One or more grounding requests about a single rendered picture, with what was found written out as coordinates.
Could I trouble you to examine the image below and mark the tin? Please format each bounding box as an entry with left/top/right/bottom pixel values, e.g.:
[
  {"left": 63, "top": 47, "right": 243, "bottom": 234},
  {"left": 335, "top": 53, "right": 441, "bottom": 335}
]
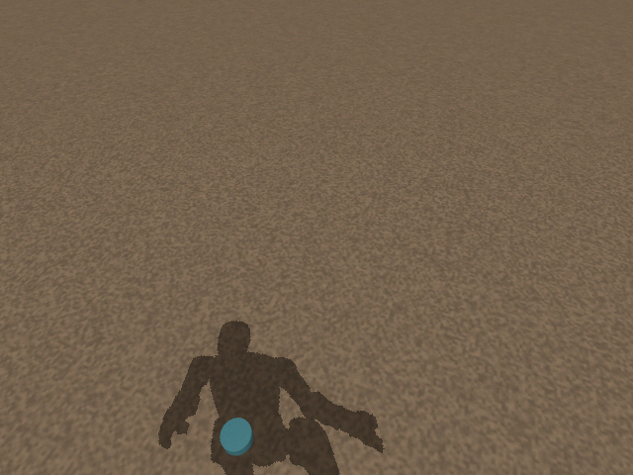
[{"left": 220, "top": 418, "right": 253, "bottom": 456}]

